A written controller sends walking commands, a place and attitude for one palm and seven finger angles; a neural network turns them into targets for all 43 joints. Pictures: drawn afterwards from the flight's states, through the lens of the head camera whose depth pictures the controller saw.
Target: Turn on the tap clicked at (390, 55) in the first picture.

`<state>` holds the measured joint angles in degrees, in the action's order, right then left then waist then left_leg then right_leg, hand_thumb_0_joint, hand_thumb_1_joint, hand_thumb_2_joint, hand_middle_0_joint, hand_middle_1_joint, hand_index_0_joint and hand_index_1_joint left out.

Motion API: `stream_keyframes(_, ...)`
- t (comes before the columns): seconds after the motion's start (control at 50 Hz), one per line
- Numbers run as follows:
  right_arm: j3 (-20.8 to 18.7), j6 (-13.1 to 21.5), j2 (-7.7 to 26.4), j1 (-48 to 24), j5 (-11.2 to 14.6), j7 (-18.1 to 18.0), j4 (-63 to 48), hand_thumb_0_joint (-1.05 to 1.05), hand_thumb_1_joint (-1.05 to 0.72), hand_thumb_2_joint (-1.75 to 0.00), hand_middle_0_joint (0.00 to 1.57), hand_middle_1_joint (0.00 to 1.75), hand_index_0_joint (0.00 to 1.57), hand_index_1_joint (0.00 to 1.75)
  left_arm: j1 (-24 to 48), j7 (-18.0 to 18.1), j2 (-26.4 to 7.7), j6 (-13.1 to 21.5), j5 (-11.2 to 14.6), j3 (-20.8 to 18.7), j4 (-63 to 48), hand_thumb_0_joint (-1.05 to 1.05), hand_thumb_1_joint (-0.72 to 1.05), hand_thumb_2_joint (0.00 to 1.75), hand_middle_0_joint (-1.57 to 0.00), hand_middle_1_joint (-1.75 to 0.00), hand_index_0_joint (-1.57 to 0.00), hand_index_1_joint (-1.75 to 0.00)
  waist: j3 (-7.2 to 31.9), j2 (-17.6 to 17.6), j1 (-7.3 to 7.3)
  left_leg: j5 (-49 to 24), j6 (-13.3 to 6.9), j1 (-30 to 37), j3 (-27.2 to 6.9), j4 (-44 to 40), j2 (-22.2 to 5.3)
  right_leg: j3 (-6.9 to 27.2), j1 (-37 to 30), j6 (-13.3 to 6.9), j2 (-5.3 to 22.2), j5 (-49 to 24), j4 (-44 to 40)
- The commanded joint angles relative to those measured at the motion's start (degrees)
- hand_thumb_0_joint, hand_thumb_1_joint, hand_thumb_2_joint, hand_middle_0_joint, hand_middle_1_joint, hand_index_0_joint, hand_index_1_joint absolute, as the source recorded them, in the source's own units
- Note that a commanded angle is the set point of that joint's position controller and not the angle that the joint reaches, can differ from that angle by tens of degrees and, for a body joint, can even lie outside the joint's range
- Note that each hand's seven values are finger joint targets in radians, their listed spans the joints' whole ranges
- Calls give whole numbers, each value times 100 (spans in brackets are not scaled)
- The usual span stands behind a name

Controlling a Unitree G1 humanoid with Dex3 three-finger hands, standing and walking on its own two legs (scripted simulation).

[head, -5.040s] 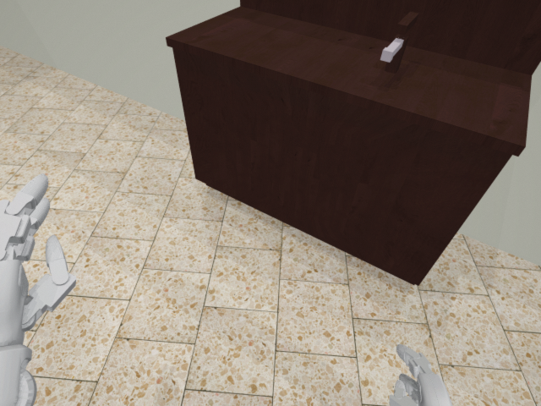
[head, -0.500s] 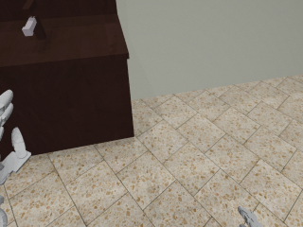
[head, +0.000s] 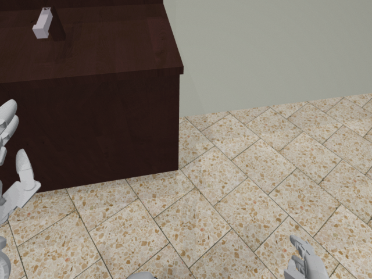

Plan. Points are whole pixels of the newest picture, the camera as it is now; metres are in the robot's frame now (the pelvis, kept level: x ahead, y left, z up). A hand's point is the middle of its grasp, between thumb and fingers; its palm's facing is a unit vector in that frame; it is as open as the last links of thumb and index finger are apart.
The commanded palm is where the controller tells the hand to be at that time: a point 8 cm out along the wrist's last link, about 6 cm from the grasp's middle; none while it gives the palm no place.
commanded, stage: take the last steps up to it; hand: left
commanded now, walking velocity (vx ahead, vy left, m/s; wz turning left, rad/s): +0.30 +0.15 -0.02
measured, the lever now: (40, 31) +0.69 +0.48 +0.13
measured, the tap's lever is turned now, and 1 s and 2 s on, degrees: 0 0 0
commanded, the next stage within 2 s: come to a stop and stand still in 0.90 s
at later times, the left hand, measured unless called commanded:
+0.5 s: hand (42, 123) +0.33 +0.28 +0.17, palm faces +0.41 -0.80 -0.44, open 7.4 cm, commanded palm +0.27 +0.32 +0.19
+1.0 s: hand (45, 77) +0.43 +0.32 +0.18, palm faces +0.34 -0.82 -0.46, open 7.4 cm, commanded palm +0.38 +0.37 +0.19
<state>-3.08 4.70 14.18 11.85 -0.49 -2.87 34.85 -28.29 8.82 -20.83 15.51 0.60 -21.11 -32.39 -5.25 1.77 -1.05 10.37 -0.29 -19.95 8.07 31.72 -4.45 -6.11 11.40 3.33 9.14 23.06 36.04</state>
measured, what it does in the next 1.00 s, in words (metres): walks ahead: right foot, then left foot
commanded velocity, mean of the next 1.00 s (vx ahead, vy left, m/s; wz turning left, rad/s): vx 0.22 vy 0.10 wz -0.03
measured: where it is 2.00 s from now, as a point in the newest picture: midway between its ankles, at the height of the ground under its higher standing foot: (160, 269)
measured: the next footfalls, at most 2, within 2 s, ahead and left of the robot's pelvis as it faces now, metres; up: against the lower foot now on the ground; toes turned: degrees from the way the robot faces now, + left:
right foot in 0.34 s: +0.15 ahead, -0.05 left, +0.00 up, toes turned -11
left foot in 0.70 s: +0.25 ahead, +0.23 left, +0.00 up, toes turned +7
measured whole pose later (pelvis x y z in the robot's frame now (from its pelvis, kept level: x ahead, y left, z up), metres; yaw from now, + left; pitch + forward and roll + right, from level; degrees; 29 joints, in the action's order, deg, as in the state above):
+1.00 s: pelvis +0.21 +0.10 +0.00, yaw -3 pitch +0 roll +2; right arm 2.0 5.9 7.4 12.6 0.3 -2.0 35.0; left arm -28.5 8.4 -21.5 12.6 1.5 -20.5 -29.4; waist -2.4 -0.6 -0.3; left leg 17.7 0.5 -15.3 9.4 33.9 -3.8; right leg -7.7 19.3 0.4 2.4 18.3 35.6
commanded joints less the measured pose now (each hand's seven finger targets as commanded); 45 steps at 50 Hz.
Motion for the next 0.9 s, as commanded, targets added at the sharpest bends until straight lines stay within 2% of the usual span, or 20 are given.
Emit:
stream_keyframes(0.0, -212, 364, 455, -279, 93, -41, -903, 0, -90, -90, 20, 30, 20, 30, 796, 169, -1143, 442, -50, -683, -1401, 0, 90, 90, -20, -30, -20, -30, 1429, -1897, 198, -1389, -1217, 2303, -2737, -1294, -1706, 156, 2205, -314, -703, 1503, 3394)
stream_keyframes(0.06, -192, 391, 382, -347, 137, 8, -651, 0, -90, -90, 20, 30, 20, 30, 451, 117, -1246, 341, 55, -942, -1233, 0, 90, 90, -20, -30, -20, -30, 1228, -1383, 182, -1139, -1380, 1917, -2217, -1134, -1588, 381, 2638, -215, -254, 947, 3421)
stream_keyframes(0.14, -110, 457, 342, -380, 156, 77, -646, 0, -90, -90, 20, 30, 20, 30, -114, 40, -1032, 318, 131, -879, -1323, 0, 90, 90, -20, -30, -20, -30, 1200, -1509, 109, -1112, -1083, 1296, -1191, -1255, -1151, -20, 1960, -189, -357, 124, 2036)
stream_keyframes(0.28, 2, 305, 368, -395, 120, -89, -618, 0, -90, -90, 20, 30, 20, 30, -26, 15, -1008, -28, 153, -826, -348, 0, 90, 90, -20, -30, -20, -30, 1186, -706, 77, -590, -652, 526, -747, -562, -1042, -443, -9, -235, -706, -552, -532)
stream_keyframes(0.3, 0, 262, 359, -428, 135, -96, -605, 0, -90, -90, 20, 30, 20, 30, 167, 11, -1003, -37, 115, -792, -263, 0, 90, 90, -20, -30, -20, -30, 1245, -375, 51, -372, -548, 181, -590, 51, -880, -177, -545, -348, -514, -826, -985)
stream_keyframes(0.32, -6, 218, 282, -400, 133, -93, -603, 0, -90, -90, 20, 30, 20, 30, 317, 11, -1147, -36, 52, -824, -199, 0, 90, 90, -20, -30, -20, -30, 1382, 651, 47, 252, -379, -568, -195, 1324, -426, 1147, -1158, -720, 337, -852, -1400)
stream_keyframes(0.34, 13, 230, 222, -509, 114, -54, -749, 0, -90, -90, 20, 30, 20, 30, 420, 13, -1144, -40, 64, -796, -35, 0, 90, 90, -20, -30, -20, -30, 1233, 1684, 44, 1797, -92, -1850, -78, 2789, 357, 3452, -1561, -1384, 1562, -1366, -1876)
stream_keyframes(0.36, -1, 265, 354, -618, 83, -7, -717, 0, -90, -90, 20, 30, 20, 30, 755, 17, -1172, 6, 138, -827, -87, 0, 90, 90, -20, -30, -20, -30, 895, 1360, 28, 1897, 35, -2149, -804, 3688, 187, 3858, -1156, -1590, 2012, -1016, -2184)
stream_keyframes(0.4, -42, 219, 378, -413, 68, 56, -513, 0, -90, -90, 20, 30, 20, 30, 778, -42, -1056, 124, 74, -653, -30, 0, 90, 90, -20, -30, -20, -30, 587, 689, 148, 1288, 156, -2185, -1063, 4105, -101, 2943, -713, -1520, 1699, -908, -2138)
stream_keyframes(0.44, 67, 126, 277, -568, 67, 46, -500, 0, -90, -90, 20, 30, 20, 30, 1058, -43, -1124, 262, -9, -572, -557, 0, 90, 90, -20, -30, -20, -30, 648, 248, 132, 1014, 158, -1851, -983, 3694, -225, 1698, -354, -1282, 1294, -1902, -1924)
stream_keyframes(0.5, 60, 147, 240, -553, 24, 29, -607, 0, -90, -90, 20, 30, 20, 30, 870, 21, -1082, 376, -47, -517, -916, 0, 90, 90, -20, -30, -20, -30, 770, 394, 137, 700, 100, -1048, -515, 2121, -223, 694, -206, -1100, 978, -2834, -1707)
stream_keyframes(0.58, -8, 231, 152, -517, -9, -22, -838, 0, -90, -90, 20, 30, 20, 30, 269, 193, -1252, 322, 16, -884, -1292, 0, 90, 90, -20, -30, -20, -30, 1196, 510, -73, 525, 51, -186, 177, 500, 185, 621, -752, -1082, 777, -3341, -1269)
stream_keyframes(0.64, -104, 200, 216, -259, 37, -93, -888, 0, -90, -90, 20, 30, 20, 30, 2, 235, -1145, 266, 73, -954, -1233, 0, 90, 90, -20, -30, -20, -30, 1484, 37, 122, -313, 69, 968, 282, -688, 303, 324, -613, -749, 381, -2767, -330)
stream_keyframes(0.66, -133, 190, 281, -178, 73, -123, -916, 0, -90, -90, 20, 30, 20, 30, 105, 231, -1091, 304, 100, -918, -1297, 0, 90, 90, -20, -30, -20, -30, 1637, -610, 203, -575, -69, 1665, -64, -860, 37, 131, -102, -546, 70, -2331, 607)
stream_keyframes(0.68, -207, 180, 474, -235, 97, -113, -950, 0, -90, -90, 20, 30, 20, 30, 209, 217, -1032, 341, 126, -885, -1335, 0, 90, 90, -20, -30, -20, -30, 1628, -1874, 203, -1579, -566, 2371, -1547, -859, -1069, -186, 1311, -270, -519, -14, 1756)
stream_keyframes(0.7, -189, 187, 459, -230, 105, -72, -1005, 0, -90, -90, 20, 30, 20, 30, 246, 212, -1097, 375, 104, -890, -1092, 0, 90, 90, -20, -30, -20, -30, 1497, -1954, 166, -1922, -1081, 2216, -2627, -1180, -1751, 67, 1928, -304, -797, 1594, 2786)
stream_keyframes(0.72, -176, 208, 453, -303, 105, -57, -918, 0, -90, -90, 20, 30, 20, 30, 251, 161, -1149, 334, 89, -935, -497, 0, 90, 90, -20, -30, -20, -30, 1133, -1479, 188, -1335, -1263, 1728, -2604, -1375, -1867, 305, 2207, -339, -647, 1418, 3172)
stream_keyframes(0.76, -150, 266, 415, -314, 133, -66, -770, 0, -90, -90, 20, 30, 20, 30, 471, 86, -1116, 285, 148, -892, -562, 0, 90, 90, -20, -30, -20, -30, 981, -1286, 199, -1109, -1332, 1552, -2246, -1267, -1724, 402, 2429, -242, -372, 924, 2985)
stream_keyframes(0.84, -56, 353, 392, -337, 165, 19, -754, 0, -90, -90, 20, 30, 20, 30, 324, 11, -805, 201, 135, -504, -1021, 0, 90, 90, -20, -30, -20, -30, 1052, -1587, 118, -1344, -923, 1041, -857, -1154, -1086, -22, 1465, -211, -524, 40, 1441)
stream_keyframes(0.88, 37, 399, 351, -358, 132, 10, -760, 0, -90, -90, 20, 30, 20, 30, 267, 31, -888, 127, 140, -481, -1036, 0, 90, 90, -20, -30, -20, -30, 1060, -1573, 134, -1218, -856, 815, -852, -1142, -1121, -169, 953, -201, -659, -125, 687)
